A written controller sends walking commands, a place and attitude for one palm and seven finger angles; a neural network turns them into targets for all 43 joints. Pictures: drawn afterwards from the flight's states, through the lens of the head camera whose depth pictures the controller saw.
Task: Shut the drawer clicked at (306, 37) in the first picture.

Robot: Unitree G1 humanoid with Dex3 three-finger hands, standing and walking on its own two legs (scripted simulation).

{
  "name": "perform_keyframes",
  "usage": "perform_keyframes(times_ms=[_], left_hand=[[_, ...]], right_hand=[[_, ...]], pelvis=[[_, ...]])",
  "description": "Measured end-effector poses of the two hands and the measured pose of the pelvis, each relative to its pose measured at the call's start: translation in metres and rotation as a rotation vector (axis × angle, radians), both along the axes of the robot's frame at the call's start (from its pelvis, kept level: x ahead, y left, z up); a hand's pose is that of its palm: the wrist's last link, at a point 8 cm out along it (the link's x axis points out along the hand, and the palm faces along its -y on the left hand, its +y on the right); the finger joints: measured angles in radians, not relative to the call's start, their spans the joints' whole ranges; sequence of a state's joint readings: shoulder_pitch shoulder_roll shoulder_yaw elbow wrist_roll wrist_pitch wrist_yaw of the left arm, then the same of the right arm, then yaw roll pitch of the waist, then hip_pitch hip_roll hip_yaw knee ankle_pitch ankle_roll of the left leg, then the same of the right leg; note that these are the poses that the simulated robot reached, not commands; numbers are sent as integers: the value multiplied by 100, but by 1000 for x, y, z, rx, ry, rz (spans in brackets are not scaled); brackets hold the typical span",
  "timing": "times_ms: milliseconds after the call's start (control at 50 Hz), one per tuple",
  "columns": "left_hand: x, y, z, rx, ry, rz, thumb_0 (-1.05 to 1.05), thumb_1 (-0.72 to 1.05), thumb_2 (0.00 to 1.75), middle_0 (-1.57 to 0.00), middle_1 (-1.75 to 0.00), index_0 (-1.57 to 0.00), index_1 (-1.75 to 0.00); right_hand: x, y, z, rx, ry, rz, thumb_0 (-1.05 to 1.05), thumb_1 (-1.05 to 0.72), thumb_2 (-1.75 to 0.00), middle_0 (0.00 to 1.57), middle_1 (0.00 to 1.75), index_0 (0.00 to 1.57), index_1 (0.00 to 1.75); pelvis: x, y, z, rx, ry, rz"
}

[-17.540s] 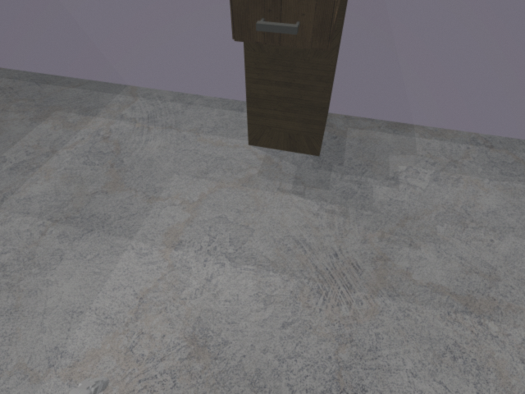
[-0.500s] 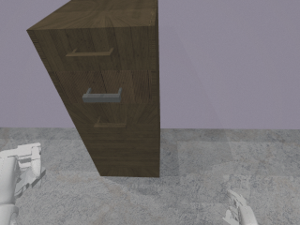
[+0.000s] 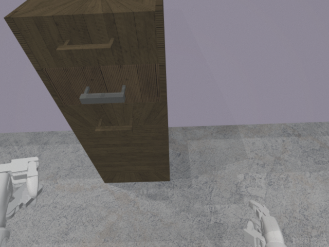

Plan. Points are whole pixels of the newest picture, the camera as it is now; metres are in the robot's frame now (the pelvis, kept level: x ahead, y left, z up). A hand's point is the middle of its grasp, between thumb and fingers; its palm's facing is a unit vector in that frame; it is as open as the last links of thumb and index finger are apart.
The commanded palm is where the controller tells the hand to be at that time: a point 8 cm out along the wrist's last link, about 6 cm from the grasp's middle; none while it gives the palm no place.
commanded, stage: step back with the hand held close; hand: left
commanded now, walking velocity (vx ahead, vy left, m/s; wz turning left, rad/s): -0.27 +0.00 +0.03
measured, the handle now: (104, 93) +0.59 +0.26 +0.02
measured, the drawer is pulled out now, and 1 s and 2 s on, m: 0.00 0.00 0.00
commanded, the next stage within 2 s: stop stepping back and stand still in 0.90 s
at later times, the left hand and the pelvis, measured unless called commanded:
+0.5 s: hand out of the picture +0.10 +0.26 +0.15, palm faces +0.38 -0.78 -0.50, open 3.3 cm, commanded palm +0.04 +0.30 +0.17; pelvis -0.08 +0.01 -0.02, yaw +2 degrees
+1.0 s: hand out of the picture +0.00 +0.26 +0.16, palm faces +0.37 -0.83 -0.43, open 3.3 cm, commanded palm -0.05 +0.30 +0.17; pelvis -0.18 +0.02 -0.02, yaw -1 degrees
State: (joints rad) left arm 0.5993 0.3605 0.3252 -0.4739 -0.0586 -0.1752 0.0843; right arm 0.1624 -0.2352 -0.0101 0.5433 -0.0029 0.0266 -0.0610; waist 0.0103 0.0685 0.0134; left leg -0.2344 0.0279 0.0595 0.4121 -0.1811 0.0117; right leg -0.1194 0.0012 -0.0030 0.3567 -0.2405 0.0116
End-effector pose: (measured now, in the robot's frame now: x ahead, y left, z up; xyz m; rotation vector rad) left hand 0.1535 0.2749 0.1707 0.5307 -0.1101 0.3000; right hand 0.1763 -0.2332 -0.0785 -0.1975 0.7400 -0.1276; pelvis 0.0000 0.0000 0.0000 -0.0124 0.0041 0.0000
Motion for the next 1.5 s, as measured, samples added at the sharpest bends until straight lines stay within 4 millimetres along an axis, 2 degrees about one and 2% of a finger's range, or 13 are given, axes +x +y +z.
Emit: perform_keyframes(times_ms=[200, 420, 580, 720, 800, 880, 940, 1000, 1100, 1160, 1260, 1400, 1500], left_hand=[[-26, 14, 1, 27, -11, -13, 2, 89, 90, -140, -160, -140, -160], [-75, 19, 2, 56, -95, -7, 2, 89, 90, -140, -160, -140, -160], [-111, 16, 3, 52, -162, 20, 2, 89, 90, -140, -160, -140, -160], [-121, 21, 0, 2, -241, -24, 2, 89, 90, -141, -160, -141, -160], [-128, 29, 7, 57, -248, -55, 2, 89, 90, -141, -160, -140, -160], [-153, 33, 15, 87, -263, -54, 2, 89, 90, -140, -160, -140, -160], [-174, 28, 12, 86, -249, -57, 2, 89, 90, -140, -160, -140, -160], [-189, 23, 8, 33, -236, -59, 2, 89, 90, -141, -160, -140, -160], [-197, 31, 0, -22, -228, -51, 2, 89, 90, -141, -160, -141, -160], [-202, 39, -3, -14, -210, -62, 2, 89, 90, -141, -160, -141, -160], [-225, 37, 8, 8, -167, -64, 2, 89, 90, -141, -160, -140, -160], [-265, 28, 14, 26, -150, -59, 2, 89, 90, -140, -160, -140, -160], [-269, 41, 4, -35, -207, 7, 2, 89, 90, -141, -160, -141, -160]], right_hand=[[-39, 4, -3, -26, 42, -41, 1, -90, -90, 20, 30, 20, 30], [-77, 19, -4, -27, -17, -5, 1, -90, -90, 20, 30, 20, 30], [-104, 17, -10, -42, -31, 28, 1, -90, -90, 20, 30, 20, 30], [-136, 12, -10, -91, -5, -23, 1, -90, -90, 20, 30, 20, 30], [-157, 17, -5, -94, -23, -39, 1, -90, -90, 20, 30, 20, 30], [-173, 24, -4, -65, -32, -9, 1, -90, -90, 20, 30, 20, 30], [-181, 28, -10, -42, -42, 18, 1, -90, -90, 20, 30, 20, 30], [-196, 31, -14, -38, 1, 29, 1, -90, -90, 20, 30, 20, 30], [-219, 36, -7, -70, 11, 5, 1, -90, -90, 20, 30, 20, 30], [-233, 40, 0, -68, -23, -8, 1, -90, -90, 20, 30, 20, 30], [-262, 46, 15, -36, -73, -20, 1, -90, -90, 20, 30, 20, 30], [-298, 33, 1, -43, -3, -28, 1, -90, -90, 20, 30, 20, 30], [-322, 22, -6, -89, 36, -73, 1, -90, -90, 20, 30, 20, 30]], pelvis=[[-28, 10, -3, -7, 12, 1], [-69, 15, -11, -22, 1, 19], [-96, 11, -17, -30, -11, 30], [-119, 22, -22, -43, -27, 15], [-135, 23, -21, -72, -16, 37], [-150, 19, -20, -78, 17, 42], [-166, 16, -24, -52, 39, 11], [-180, 20, -20, -43, 19, -10], [-194, 32, -17, -28, 20, -13], [-213, 35, -15, -3, 4, -15], [-234, 34, -5, -16, 0, -21], [-261, 33, -6, 2, -5, -38], [-263, 40, -10, 9, -14, -35]])
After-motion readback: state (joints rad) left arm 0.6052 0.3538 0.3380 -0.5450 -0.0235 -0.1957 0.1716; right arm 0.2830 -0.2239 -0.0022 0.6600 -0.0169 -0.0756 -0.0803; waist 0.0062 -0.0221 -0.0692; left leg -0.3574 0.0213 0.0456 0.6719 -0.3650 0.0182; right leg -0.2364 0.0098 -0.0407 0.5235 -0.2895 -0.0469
